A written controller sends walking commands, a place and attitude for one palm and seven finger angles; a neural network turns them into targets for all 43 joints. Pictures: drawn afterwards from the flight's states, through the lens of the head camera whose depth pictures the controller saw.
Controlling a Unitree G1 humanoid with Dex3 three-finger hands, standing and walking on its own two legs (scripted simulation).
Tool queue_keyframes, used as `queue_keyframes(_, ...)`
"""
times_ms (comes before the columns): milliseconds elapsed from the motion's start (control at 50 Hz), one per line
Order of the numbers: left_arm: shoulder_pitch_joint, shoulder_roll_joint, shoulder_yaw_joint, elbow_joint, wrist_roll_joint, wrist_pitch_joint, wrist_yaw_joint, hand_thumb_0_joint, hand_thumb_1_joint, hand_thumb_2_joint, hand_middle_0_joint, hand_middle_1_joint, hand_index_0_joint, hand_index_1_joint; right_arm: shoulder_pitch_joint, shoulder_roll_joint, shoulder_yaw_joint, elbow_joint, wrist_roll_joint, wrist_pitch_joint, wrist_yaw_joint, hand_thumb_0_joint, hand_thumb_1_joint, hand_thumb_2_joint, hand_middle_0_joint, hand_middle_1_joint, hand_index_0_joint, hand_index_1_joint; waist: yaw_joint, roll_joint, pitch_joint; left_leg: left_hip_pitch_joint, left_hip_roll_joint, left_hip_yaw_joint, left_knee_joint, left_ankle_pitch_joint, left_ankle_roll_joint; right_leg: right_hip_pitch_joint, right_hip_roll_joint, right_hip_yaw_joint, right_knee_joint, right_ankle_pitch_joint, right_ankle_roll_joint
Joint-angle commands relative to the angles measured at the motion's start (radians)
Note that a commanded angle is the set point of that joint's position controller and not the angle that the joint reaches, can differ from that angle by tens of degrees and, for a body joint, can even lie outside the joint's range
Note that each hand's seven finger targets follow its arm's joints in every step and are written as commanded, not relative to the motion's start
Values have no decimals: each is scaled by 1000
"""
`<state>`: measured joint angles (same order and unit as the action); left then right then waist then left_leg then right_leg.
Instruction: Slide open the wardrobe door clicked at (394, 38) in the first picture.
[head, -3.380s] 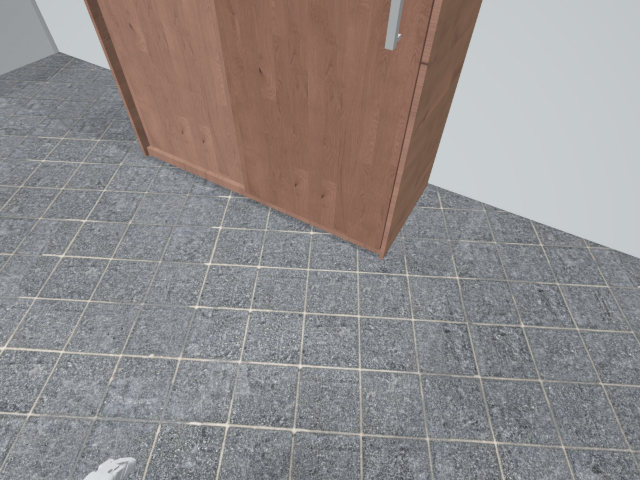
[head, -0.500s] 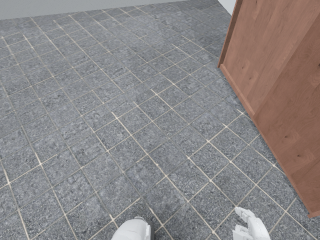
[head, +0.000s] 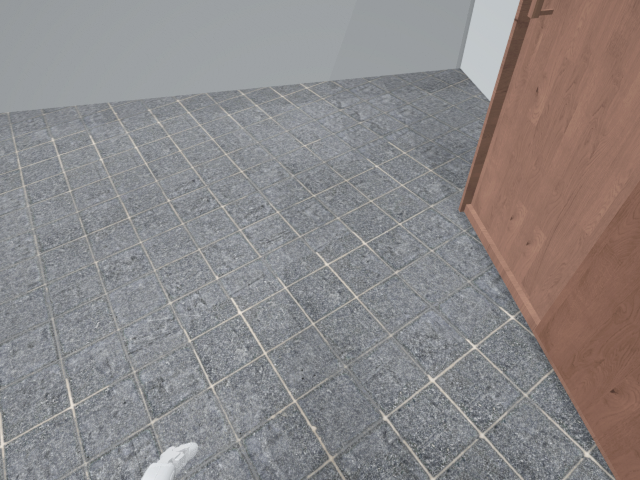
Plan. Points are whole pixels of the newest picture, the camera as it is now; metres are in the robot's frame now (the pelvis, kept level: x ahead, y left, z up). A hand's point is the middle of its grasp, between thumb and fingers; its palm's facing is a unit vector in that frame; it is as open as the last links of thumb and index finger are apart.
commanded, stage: walk to a spot facing it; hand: right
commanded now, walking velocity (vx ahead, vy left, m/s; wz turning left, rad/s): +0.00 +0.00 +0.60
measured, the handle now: out of the picture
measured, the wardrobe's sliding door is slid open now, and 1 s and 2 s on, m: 0.00 0.00 0.00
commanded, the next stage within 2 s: turn to face it in 0.30 s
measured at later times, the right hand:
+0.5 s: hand (401, 386) +0.31 -0.12 -0.17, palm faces -0.28 +0.93 -0.23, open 7.4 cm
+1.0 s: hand (457, 418) +0.26 -0.20 -0.17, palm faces +0.00 +0.98 -0.20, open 7.4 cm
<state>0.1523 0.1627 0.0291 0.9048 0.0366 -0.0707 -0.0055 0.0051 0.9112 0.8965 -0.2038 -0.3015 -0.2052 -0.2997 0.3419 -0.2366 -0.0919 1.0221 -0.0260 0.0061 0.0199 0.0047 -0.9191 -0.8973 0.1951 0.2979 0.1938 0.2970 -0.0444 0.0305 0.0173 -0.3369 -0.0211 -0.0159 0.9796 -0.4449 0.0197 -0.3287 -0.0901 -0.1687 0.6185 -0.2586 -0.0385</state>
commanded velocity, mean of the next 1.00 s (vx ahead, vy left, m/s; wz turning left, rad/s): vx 0.00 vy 0.00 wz -0.16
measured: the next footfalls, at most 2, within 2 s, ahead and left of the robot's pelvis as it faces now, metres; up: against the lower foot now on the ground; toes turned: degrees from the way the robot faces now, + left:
left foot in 0.44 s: +0.20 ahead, +0.14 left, +0.00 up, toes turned +23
right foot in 0.84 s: +0.25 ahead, -0.08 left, +0.00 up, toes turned -3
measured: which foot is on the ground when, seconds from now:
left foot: up 0.00-0.42, down 0.44-0.84, up 0.86-1.00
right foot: down 0.00-0.44, up 0.46-0.82, down 0.84-1.00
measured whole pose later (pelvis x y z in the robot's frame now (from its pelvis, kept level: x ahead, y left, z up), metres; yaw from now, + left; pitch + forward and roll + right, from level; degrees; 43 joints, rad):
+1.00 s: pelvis +0.17 +0.00 +0.01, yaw +3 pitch +2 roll +2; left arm 0.25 0.18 0.06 0.95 0.03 0.02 0.01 0.01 0.92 0.90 -0.20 -0.30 -0.20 -0.30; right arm 0.18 -0.22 -0.10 0.96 -0.02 0.06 -0.01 0.01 -0.91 -0.90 0.20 0.30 0.19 0.30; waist 0.02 0.03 0.06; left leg -0.50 0.08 0.05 1.13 -0.39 -0.07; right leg -0.34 -0.01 -0.09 0.55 -0.25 -0.07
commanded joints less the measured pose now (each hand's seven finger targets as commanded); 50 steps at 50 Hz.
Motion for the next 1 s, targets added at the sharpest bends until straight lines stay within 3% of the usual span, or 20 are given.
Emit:
queue_keyframes(0, 130, 140, 36, 4, -14, -11, 27, 0, 900, 900, -200, -300, -200, -300, -60, -34, -13, -102, -9, -27, 22, 0, -900, -900, 200, 300, 200, 300, 45, -130, 70, -341, 116, 4, 262, 143, -19, 160, -308, 259, -443, -98, -11)
queue_keyframes(40, 143, 120, 30, 17, -18, -16, 34, 0, 900, 900, -200, -300, -200, -300, -12, -7, -13, -82, -7, -3, 19, 0, -900, -900, 200, 300, 200, 300, 29, -152, 33, -295, 113, 18, 266, 212, -43, 156, -258, 112, -413, 134, 4)
queue_keyframes(120, 179, 113, 34, 43, -21, -12, 41, 0, 900, 900, -200, -300, -200, -300, -28, 19, -17, -92, -6, 20, 15, 0, -900, -900, 200, 300, 200, 300, 25, -143, 26, -336, 121, 51, 221, 256, -69, 210, -256, -10, -355, 452, -21)
queue_keyframes(280, 237, 145, 58, 85, -8, 24, 37, 0, 900, 900, -200, -300, -200, -300, -220, 34, -2, -150, -2, 23, 14, 0, -900, -900, 200, 300, 200, 300, 92, -212, 51, -247, 96, 142, -160, 194, -54, 296, -281, -113, -251, 548, -56)
queue_keyframes(340, 226, 167, 72, 79, -8, 37, 36, 0, 900, 900, -200, -300, -200, -300, -207, 18, -4, -161, -5, 11, 9, 0, -900, -900, 200, 300, 200, 300, 75, -214, 20, -151, 59, 166, -262, 155, -22, 326, -306, -127, -143, 649, -42)
queue_keyframes(380, 216, 184, 75, 65, -17, 40, 29, 0, 900, 900, -200, -300, -200, -300, -72, -24, -12, -129, -8, -10, 1, 0, -900, -900, 200, 300, 200, 300, -2, -163, -71, 96, 20, 183, -431, 265, 5, 269, -275, -154, 106, 729, 7)
queue_keyframes(400, 251, 140, 62, 58, -30, 43, 18, 0, 900, 900, -200, -300, -200, -300, 31, -111, -24, -98, -17, -31, -15, 0, -900, -900, 200, 300, 200, 300, -38, 38, -180, 404, 164, 12, -478, 612, 56, 26, -211, -155, 352, 465, 55)
queue_keyframes(420, 238, 63, 42, 27, -35, 44, 22, 0, 900, 900, -200, -300, -200, -300, 121, -201, -41, -66, -1, -39, -30, 0, -900, -900, 200, 300, 200, 300, -56, 233, -270, 567, 453, -335, -473, 1155, 198, -238, -28, -90, 635, -357, 112)
queue_keyframes(440, 179, 70, 36, 19, -37, 58, 39, 0, 900, 900, -200, -300, -200, -300, 107, -196, -29, -62, 18, -32, -41, 0, -900, -900, 200, 300, 200, 300, -59, 113, -277, 482, 465, -265, -503, 1177, 246, -220, -38, 105, 687, -399, 93)
queue_keyframes(460, 190, 50, 30, 27, -31, 61, 39, 0, 900, 900, -200, -300, -200, -300, 30, -174, -23, -77, 10, -32, -48, 0, -900, -900, 200, 300, 200, 300, -24, 175, -271, 439, 435, -266, -529, 1023, 235, -241, -35, 145, 712, -347, 90)
queue_keyframes(500, 211, 60, 28, 78, -20, 75, 36, 0, 900, 900, -200, -300, -200, -300, -126, -76, 10, -99, 10, -33, -62, 0, -900, -900, 200, 300, 200, 300, 42, 57, -138, 235, 360, -111, -587, 812, 184, -168, -60, 165, 630, -220, 86)
queue_keyframes(540, 261, 30, 17, 117, -21, 98, 32, 0, 900, 900, -200, -300, -200, -300, -206, -54, 32, -107, 6, -35, -59, 0, -900, -900, 200, 300, 200, 300, 93, 53, -49, 38, 323, 22, -633, 681, 140, -57, -53, 145, 481, -183, 90)
queue_keyframes(680, 154, 43, 29, 62, -22, 106, 8, 0, 900, 900, -200, -300, -200, -300, -181, -94, 8, -112, 1, -10, -58, 0, -900, -900, 200, 300, 200, 300, 41, 111, 11, 89, 358, 75, -644, 467, 134, -87, -12, 69, 275, -183, 92)
queue_keyframes(780, 195, 80, 46, 38, -15, 96, -2, 0, 900, 900, -200, -300, -200, -300, -183, -91, -9, -133, 9, 6, -55, 0, -900, -900, 200, 300, 200, 300, 78, 33, -13, 14, 341, 166, -454, 316, 38, 97, -8, 47, -52, 34, 71)
queue_keyframes(800, 228, 147, 61, 30, -12, 89, -3, 0, 900, 900, -200, -300, -200, -300, -170, -50, -6, -150, 13, 16, -51, 0, -900, -900, 200, 300, 200, 300, 92, -207, -18, -108, 241, 207, -272, 103, -24, 147, -133, 276, -191, 155, 13)
queue_keyframes(820, 273, 238, 81, 14, -2, 83, 2, 0, 900, 900, -200, -300, -200, -300, -198, 1, 3, -199, 18, 19, -46, 0, -900, -900, 200, 300, 200, 300, 122, -423, -5, -246, 119, 211, -35, -199, -87, 152, -346, 575, -328, 360, -119)
queue_keyframes(840, 288, 251, 86, 36, 0, 81, 16, 0, 900, 900, -200, -300, -200, -300, -256, -23, 4, -208, 4, 26, -50, 0, -900, -900, 200, 300, 200, 300, 145, -337, -34, -253, 109, 84, 144, -189, -70, 125, -350, 624, -361, 262, -156)
queue_keyframes(860, 245, 241, 83, 22, -4, 78, 23, 0, 900, 900, -200, -300, -200, -300, -269, -15, -5, -207, 4, 24, -45, 0, -900, -900, 200, 300, 200, 300, 119, -276, -33, -297, 115, 32, 216, -103, -68, 114, -305, 593, -352, 185, -139)
queue_keyframes(900, 124, 192, 67, -16, -8, 67, 26, 0, 900, 900, -200, -300, -200, -300, -214, -28, -12, -172, 4, 16, -32, 0, -900, -900, 200, 300, 200, 300, 66, -158, -49, -291, 131, 16, 230, 50, -79, 126, -222, 451, -328, 177, -103)
queue_keyframes(980, 135, 205, 72, -15, -15, 60, 27, 0, 900, 900, -200, -300, -200, -300, -173, -39, -9, -150, 10, 19, -34, 0, -900, -900, 200, 300, 200, 300, 74, -129, -120, -253, 116, 20, 124, 74, -104, 243, -165, 377, -290, 357, -113)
